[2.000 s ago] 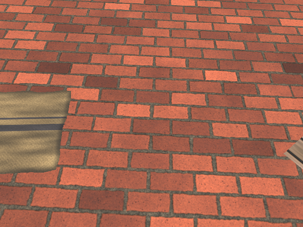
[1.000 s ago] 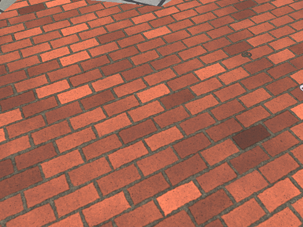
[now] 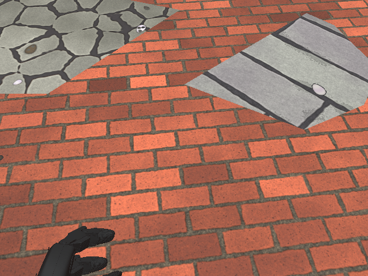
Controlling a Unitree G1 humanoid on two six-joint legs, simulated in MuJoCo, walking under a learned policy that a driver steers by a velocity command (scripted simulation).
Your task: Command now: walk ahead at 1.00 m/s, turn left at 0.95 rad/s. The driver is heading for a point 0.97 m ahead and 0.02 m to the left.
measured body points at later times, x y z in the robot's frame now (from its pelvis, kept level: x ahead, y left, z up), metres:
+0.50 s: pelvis +0.45 -0.01 -0.01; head +0.48 +0.01 +0.44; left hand +0.26 +0.21 -0.13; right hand +0.80 -0.10 -0.04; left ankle +0.60 +0.15 -0.70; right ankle +0.32 -0.18 -0.74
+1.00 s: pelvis +0.90 +0.14 -0.03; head +0.93 +0.15 +0.42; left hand +1.07 +0.40 -0.12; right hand +0.88 -0.13 -0.16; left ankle +0.65 +0.16 -0.72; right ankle +1.10 +0.11 -0.72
